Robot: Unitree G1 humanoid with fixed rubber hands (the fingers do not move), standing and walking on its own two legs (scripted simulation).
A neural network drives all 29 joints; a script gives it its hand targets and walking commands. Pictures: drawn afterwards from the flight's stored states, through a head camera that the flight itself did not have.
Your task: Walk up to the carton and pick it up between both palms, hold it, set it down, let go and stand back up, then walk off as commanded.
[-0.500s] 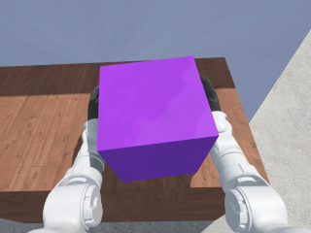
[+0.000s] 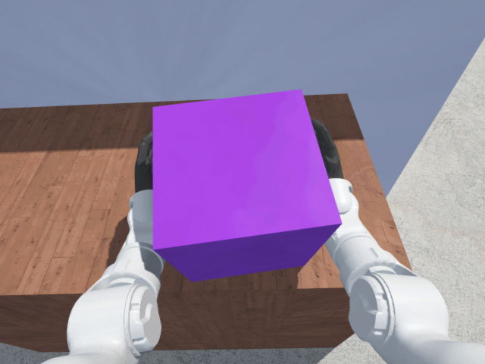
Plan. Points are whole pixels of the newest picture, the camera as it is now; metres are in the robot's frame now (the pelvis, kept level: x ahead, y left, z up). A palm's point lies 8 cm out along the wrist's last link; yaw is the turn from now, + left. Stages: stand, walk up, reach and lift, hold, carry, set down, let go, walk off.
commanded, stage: reach and lift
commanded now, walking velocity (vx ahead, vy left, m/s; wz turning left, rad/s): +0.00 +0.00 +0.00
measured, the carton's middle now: (239, 198) +0.37 +0.03 +0.07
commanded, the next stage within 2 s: none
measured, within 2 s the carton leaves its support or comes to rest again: leaves its support in 0.60 s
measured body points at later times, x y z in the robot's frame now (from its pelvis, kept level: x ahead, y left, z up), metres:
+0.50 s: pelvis +0.00 +0.00 +0.00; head +0.03 -0.01 +0.45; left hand +0.40 +0.18 +0.06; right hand +0.42 -0.12 +0.07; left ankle +0.01 +0.13 -0.74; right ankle +0.02 -0.11 -0.74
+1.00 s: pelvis -0.02 +0.00 +0.00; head -0.08 -0.01 +0.45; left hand +0.39 +0.19 +0.23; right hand +0.40 -0.11 +0.24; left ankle +0.01 +0.13 -0.74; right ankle +0.02 -0.11 -0.74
